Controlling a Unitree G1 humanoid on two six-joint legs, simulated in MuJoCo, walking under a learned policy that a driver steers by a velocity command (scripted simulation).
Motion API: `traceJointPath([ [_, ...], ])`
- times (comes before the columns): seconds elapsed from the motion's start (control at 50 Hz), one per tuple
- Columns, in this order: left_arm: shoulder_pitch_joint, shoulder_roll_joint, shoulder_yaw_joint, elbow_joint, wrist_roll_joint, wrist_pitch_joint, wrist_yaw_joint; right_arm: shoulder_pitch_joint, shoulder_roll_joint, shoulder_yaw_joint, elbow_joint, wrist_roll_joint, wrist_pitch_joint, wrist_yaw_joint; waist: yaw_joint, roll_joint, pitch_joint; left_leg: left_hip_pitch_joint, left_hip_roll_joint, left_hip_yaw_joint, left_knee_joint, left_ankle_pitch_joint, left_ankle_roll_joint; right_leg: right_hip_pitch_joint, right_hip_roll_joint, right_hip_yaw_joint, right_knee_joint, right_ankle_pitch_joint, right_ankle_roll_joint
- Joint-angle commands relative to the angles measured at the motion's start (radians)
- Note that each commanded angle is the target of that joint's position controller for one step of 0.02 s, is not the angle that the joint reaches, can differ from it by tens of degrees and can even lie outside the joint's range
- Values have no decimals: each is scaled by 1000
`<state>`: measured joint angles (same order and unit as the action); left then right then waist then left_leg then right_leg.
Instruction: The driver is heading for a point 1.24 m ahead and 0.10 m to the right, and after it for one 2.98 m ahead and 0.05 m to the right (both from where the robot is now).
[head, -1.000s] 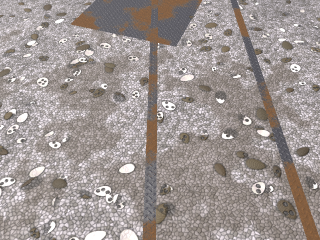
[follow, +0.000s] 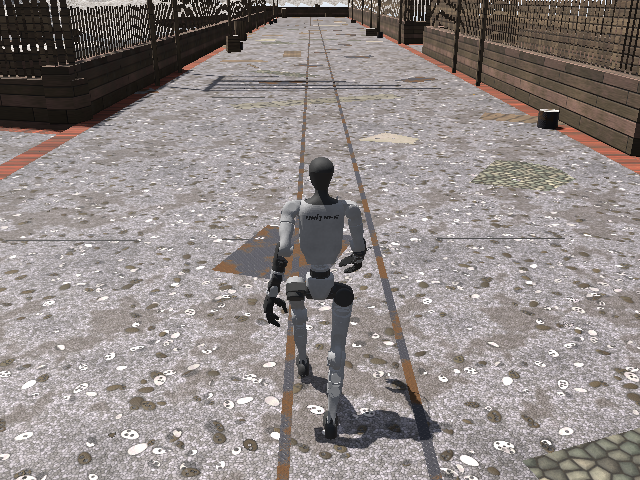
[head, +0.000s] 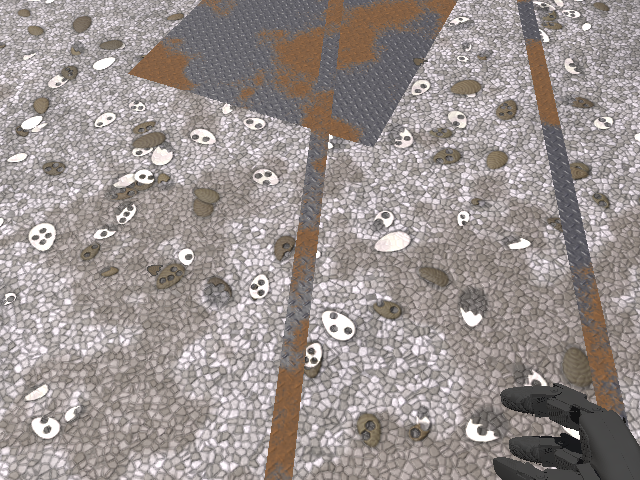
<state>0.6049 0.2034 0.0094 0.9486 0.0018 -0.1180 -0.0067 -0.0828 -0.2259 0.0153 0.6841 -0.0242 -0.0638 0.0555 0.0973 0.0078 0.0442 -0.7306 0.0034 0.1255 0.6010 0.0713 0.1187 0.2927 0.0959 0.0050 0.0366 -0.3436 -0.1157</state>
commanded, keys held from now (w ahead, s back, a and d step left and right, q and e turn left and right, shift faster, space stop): w+shift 1.00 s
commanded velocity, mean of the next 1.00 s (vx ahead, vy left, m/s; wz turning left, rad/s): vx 1.00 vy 0.00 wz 0.00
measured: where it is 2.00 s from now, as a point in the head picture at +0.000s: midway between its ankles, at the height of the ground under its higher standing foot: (404, 68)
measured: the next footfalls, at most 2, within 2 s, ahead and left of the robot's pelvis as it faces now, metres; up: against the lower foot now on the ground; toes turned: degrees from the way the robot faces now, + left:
left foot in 0.06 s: +0.26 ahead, +0.06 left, +0.00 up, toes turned +3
right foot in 0.52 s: +0.72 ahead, -0.12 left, +0.00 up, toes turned -3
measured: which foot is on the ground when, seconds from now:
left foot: up 0.00-0.04, down 0.06-0.50, up 0.52-0.96, down 0.98-1.00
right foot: down 0.00-0.04, up 0.06-0.50, down 0.52-0.98, up 1.00-1.00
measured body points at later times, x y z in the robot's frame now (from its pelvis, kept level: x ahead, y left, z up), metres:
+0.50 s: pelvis +0.49 -0.02 -0.01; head +0.53 -0.03 +0.44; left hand +0.76 +0.17 -0.07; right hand +0.37 -0.27 -0.14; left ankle +0.23 +0.06 -0.71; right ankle +0.68 -0.12 -0.71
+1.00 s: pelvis +0.99 -0.03 -0.01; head +1.02 -0.03 +0.44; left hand +0.88 +0.23 -0.14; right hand +1.22 -0.24 -0.09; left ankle +1.14 +0.04 -0.72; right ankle +0.70 -0.12 -0.67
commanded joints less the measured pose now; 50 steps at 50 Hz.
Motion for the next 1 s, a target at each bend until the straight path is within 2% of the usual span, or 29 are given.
traceJointPath([
  [0.02, -45, 235, 47, -30, 28, 10, 34, 210, -152, -46, 15, 4, -4, -32, -209, -142, -112, 452, -110, 1, -29, -115, 45, -126, -279, 22, 400, 1485, 39],
  [0.04, -92, 256, 55, -34, 39, 27, 40, 408, -191, -67, 81, 10, -1, -50, -297, -143, -193, 638, -99, -15, -72, -160, 60, -168, -279, 8, 644, 1443, 33],
  [0.06, -153, 241, 54, -50, 42, 31, 38, 600, -237, -92, 129, -5, 3, -71, -383, -112, -271, 893, 6, -109, -46, -295, 101, -365, -236, -10, 969, 1181, 15],
  [0.08, -121, 75, 19, -89, 32, 15, 18, 638, -291, -108, 144, -34, 4, -80, -285, 165, -323, 1134, 265, -475, -17, -473, 164, -748, -68, -10, 1371, 114, 12],
  [0.1, -56, 111, 24, -112, -19, -2, 8, 577, -255, -107, 135, -25, 2, -59, -217, 220, -392, 1206, 374, -949, -242, -630, 263, -994, 5, 113, 1544, -99, 2],
  [0.12, -177, 152, 25, -130, -11, -5, 13, 478, -195, -105, 134, -12, -5, -49, -198, 76, -200, 1047, 326, -808, -333, -641, 231, -1066, -87, 113, 1473, 40, -20],
  [0.16, -269, 128, 18, -144, 10, 4, 1, 425, -100, -86, 159, -18, -25, -40, -132, -72, -31, 749, 258, -597, -396, -484, 185, -1001, -145, 101, 1365, 85, -15],
  [0.22, -286, 66, -1, -168, 48, 44, -33, 456, -70, -68, 211, 4, -53, -48, -48, -10, 46, 538, 177, -436, -485, -453, 133, -961, -212, 87, 1239, 77, 28],
  [0.3, -547, 82, -16, -275, 46, 43, -47, 499, -107, -70, 225, 21, -80, -31, -78, -7, 142, 440, 95, -245, -579, -171, 108, -1006, -248, -14, 921, 318, 59],
  [0.32, -590, 76, -22, -283, 39, 38, -54, 515, -100, -67, 228, 29, -85, -29, -92, -23, 139, 422, 60, -189, -581, -47, 82, -932, -225, -52, 808, 415, 55],
  [0.38, -678, 72, -31, -302, 20, 32, -63, 584, -157, -73, 254, 43, -97, -34, -125, 1, 124, 519, 105, -155, -648, 208, 52, -782, -174, -106, 609, 588, 21],
  [0.44, -682, 124, -16, -301, 32, 31, -44, 619, -205, -75, 275, 23, -80, -48, -114, 60, 47, 800, 143, -114, -494, 682, 27, -758, -89, -149, 526, 466, -14],
  [0.46, -622, 149, -4, -287, 36, 32, -34, 623, -227, -78, 283, 9, -68, -58, -76, 97, -14, 859, 163, -110, -367, 850, 18, -689, -51, -149, 528, 376, -26],
  [0.5, -257, 225, 35, -173, 32, 36, -4, 567, -264, -87, 283, -13, -35, -79, 105, 119, -195, 800, 169, -92, 91, 857, 3, -333, -32, -106, 495, 239, -59],
  [0.52, -70, 292, 63, -127, 46, 42, 15, 554, -213, -78, 264, -21, -33, -79, 163, 81, -296, 593, 123, -90, 433, 552, 10, -86, -178, 41, 564, 31, -85],
  [0.54, -81, 368, 87, -125, 82, 35, 14, 712, -3, -32, 223, 30, -44, -52, -1, -278, -445, 130, -58, -141, 894, -529, -30, 268, -519, 618, 483, -149, -242],
  [0.56, -88, 299, 88, -119, 42, 42, -4, 608, -128, -53, 210, 40, -61, -58, 59, -136, -465, 10, -57, -240, 946, -510, 4, 227, -485, 824, 288, -237, -225],
  [0.58, -192, 257, 81, -104, 37, 32, -5, 448, -146, -58, 164, 43, -64, -62, 20, -87, -223, -51, 12, -221, 881, -369, 9, 33, -430, 607, 251, -116, -180],
  [0.6, -237, 198, 71, -96, 37, 23, -11, 404, -133, -52, 152, 31, -66, -58, -12, 0, -137, -10, 41, -215, 810, -324, 9, -133, -396, 486, 230, 10, -159],
  [0.66, -244, 93, 39, -47, 27, 7, -6, 422, -63, -37, 147, -10, -19, -26, -126, -28, -33, 115, 97, -221, 688, -330, -19, -425, -299, 286, 141, 48, -101],
  [0.7, -217, 114, 41, -23, 6, -9, -7, 341, -43, -28, 106, -24, -3, -9, -139, -53, 49, 47, 132, -187, 602, -305, -42, -494, -277, 217, 70, 90, -100],
  [0.74, -190, 124, 41, -14, 4, -18, -15, 194, -57, -20, 47, -24, -3, -3, -120, -44, 108, 7, 139, -121, 442, -182, -57, -530, -227, 119, 17, 247, -97],
  [0.78, -179, 124, 39, -13, -4, -27, -20, 100, -53, -7, 16, -15, -16, 6, -107, -16, 123, 109, 113, -64, 210, -8, -56, -568, -170, 22, 0, 422, -71],
  [0.84, -108, 183, 46, 14, -17, -39, -13, 8, -58, 2, -7, 5, -21, 11, -76, -28, 126, 235, 65, -15, 15, 160, -24, -470, -222, 2, -84, 633, -50],
  [0.9, -70, 226, 47, 32, 0, -22, 1, 20, -110, -14, -4, -7, -23, -8, -92, -68, 45, 270, -24, 30, -51, 48, 13, -204, -254, -38, 73, 1130, -19],
  [0.92, -71, 250, 51, 38, 15, -8, 12, 89, -133, -24, 11, -9, -23, -17, -134, -103, -18, 343, -60, 27, -47, -38, 26, -152, -271, -43, 205, 1289, -12],
  [0.96, -130, 281, 61, 34, 37, 24, 32, 456, -199, -61, 126, -9, -19, -47, -311, -125, -195, 695, -73, -13, -71, -166, 62, -217, -274, -59, 670, 1282, -4],
  [0.98, -135, 227, 50, 15, 44, 25, 31, 634, -269, -89, 165, -23, -12, -68, -361, -76, -297, 930, 88, -185, -13, -403, 93, -417, -223, -60, 1018, 972, -13],
  [1.0, -3, 60, 16, -23, -19, 8, 2, 615, -341, -116, 160, -36, -9, -64, -212, 308, -459, 1236, 396, -812, -165, -640, 249, -840, -7, -12, 1498, -26, 46],
])
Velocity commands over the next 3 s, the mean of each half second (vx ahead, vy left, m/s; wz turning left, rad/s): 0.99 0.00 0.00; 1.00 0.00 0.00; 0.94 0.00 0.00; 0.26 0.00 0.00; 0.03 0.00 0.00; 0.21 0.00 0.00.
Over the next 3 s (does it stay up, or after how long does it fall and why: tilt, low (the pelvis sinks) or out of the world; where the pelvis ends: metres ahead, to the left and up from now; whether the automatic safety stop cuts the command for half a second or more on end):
stays up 1.80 -0.03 0.02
